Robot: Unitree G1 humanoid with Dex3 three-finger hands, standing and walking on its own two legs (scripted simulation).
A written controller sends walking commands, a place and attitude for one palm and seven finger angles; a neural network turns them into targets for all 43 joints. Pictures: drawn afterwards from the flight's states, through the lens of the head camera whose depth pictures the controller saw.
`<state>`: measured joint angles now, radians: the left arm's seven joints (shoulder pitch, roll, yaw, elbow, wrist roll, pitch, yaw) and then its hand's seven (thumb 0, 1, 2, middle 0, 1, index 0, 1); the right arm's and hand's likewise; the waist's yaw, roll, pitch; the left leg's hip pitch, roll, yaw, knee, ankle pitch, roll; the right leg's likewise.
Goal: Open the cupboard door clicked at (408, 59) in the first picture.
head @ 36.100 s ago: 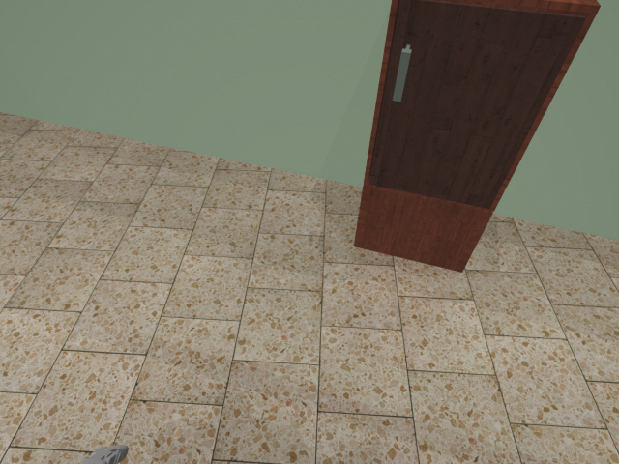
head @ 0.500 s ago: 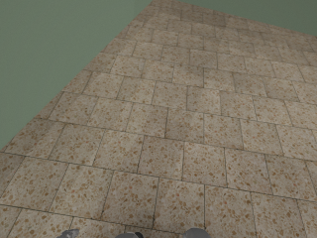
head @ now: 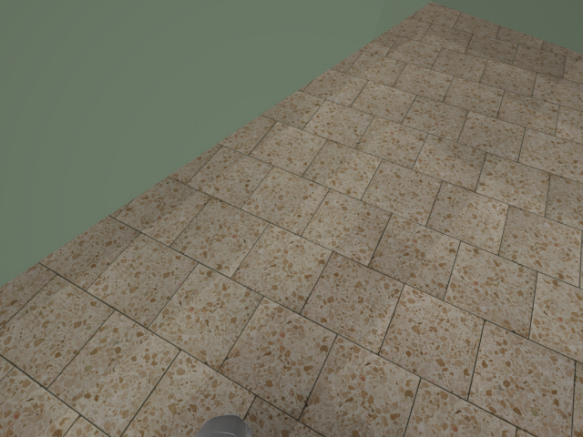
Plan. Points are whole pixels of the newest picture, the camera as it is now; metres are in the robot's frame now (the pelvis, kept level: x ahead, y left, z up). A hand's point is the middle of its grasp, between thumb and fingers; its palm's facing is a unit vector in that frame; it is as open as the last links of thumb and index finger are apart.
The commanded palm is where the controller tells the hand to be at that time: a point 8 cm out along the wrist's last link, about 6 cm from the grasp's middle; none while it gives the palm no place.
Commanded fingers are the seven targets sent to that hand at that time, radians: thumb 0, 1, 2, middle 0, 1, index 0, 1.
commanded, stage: turn to face it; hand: left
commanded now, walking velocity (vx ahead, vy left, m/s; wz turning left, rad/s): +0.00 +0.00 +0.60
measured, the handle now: out of the picture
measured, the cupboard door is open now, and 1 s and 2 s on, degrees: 45 45 45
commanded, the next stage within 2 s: none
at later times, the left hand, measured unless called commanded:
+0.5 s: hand out of the picture +0.03 +0.20 -0.15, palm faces +0.32 -0.90 -0.31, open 7.4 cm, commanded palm none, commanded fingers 0.00 0.90 0.90 -0.20 -0.30 -0.20 -0.30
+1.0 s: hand out of the picture -0.04 +0.20 -0.16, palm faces +0.60 -0.75 -0.26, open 7.4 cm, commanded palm none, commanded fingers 0.00 0.90 0.90 -0.20 -0.30 -0.20 -0.30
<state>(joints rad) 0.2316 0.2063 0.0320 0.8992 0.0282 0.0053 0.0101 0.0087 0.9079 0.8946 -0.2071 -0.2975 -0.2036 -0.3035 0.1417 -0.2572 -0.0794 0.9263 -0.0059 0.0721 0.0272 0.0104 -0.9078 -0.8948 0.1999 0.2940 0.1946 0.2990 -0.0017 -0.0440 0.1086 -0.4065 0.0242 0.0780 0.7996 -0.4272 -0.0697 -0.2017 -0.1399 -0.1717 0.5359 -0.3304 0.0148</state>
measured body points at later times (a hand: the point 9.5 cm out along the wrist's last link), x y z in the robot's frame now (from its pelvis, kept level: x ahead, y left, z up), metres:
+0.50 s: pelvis +0.01 -0.04 -0.01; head +0.06 -0.05 +0.44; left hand +0.01 +0.24 -0.13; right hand +0.18 -0.26 -0.16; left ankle -0.04 +0.10 -0.67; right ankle +0.05 -0.14 -0.74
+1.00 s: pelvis +0.01 -0.04 +0.00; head +0.04 +0.00 +0.44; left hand -0.08 +0.24 -0.14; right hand +0.23 -0.19 -0.14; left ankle -0.04 +0.08 -0.74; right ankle +0.11 -0.16 -0.69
